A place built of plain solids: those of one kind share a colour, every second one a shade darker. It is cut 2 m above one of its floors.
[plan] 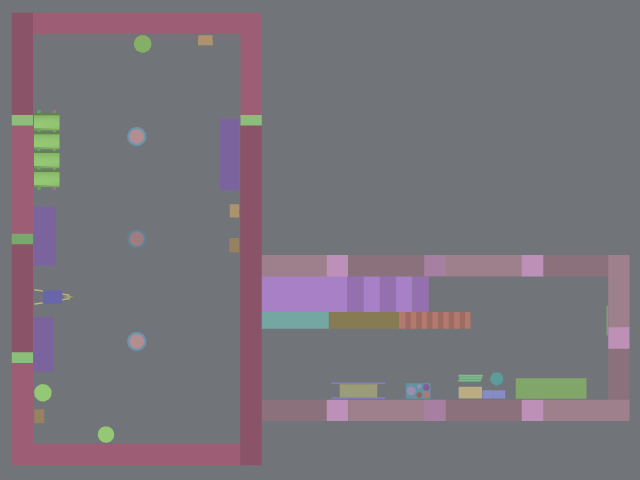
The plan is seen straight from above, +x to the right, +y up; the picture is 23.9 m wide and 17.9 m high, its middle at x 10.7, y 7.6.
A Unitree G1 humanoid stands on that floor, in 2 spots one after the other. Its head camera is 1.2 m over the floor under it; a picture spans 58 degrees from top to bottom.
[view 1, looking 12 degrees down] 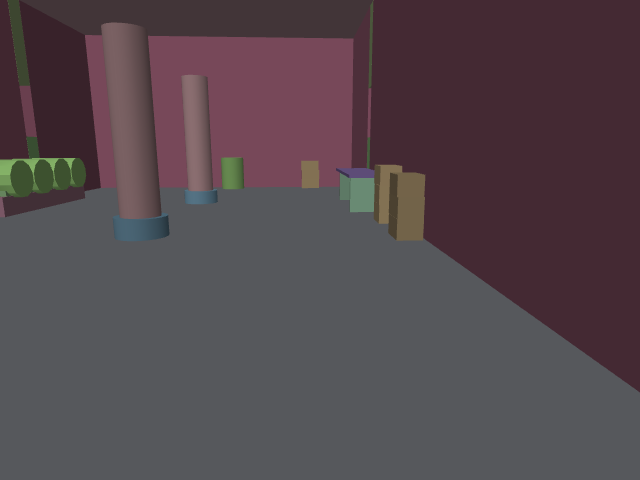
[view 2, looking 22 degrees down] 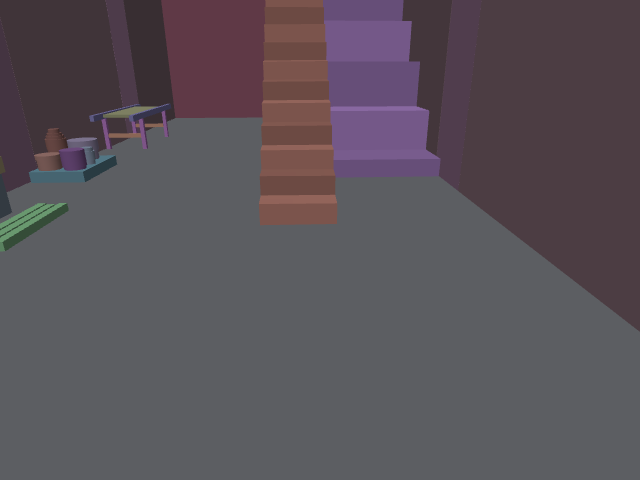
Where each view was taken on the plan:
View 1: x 6.02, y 1.60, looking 87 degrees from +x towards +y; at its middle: ground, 5.77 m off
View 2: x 19.62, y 4.60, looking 177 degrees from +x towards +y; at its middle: ground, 3.20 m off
